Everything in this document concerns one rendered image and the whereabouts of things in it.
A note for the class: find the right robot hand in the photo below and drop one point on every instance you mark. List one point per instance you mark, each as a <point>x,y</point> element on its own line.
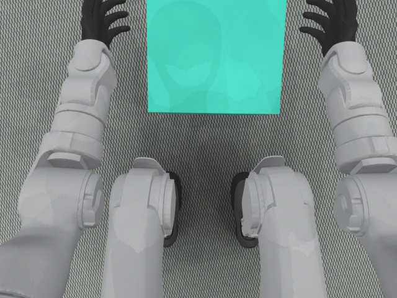
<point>340,27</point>

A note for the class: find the carton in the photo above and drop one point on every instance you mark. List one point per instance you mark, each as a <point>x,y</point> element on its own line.
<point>215,57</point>

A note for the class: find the right robot shin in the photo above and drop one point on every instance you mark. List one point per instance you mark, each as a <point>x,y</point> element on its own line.
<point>273,161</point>

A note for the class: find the robot right upper arm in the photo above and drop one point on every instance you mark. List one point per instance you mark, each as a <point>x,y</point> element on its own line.
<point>366,206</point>

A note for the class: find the robot right forearm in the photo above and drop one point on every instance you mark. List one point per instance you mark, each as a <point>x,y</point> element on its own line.
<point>362,133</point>

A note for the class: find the right robot foot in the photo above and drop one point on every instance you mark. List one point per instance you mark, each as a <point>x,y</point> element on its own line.
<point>237,188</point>

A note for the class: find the robot left forearm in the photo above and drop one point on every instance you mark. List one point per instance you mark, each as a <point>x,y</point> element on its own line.
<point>75,137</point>

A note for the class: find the left robot hand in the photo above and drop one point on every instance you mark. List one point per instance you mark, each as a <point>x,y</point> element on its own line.
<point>95,24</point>

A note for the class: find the robot left upper arm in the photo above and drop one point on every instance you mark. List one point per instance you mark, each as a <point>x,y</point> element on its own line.
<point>57,206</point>

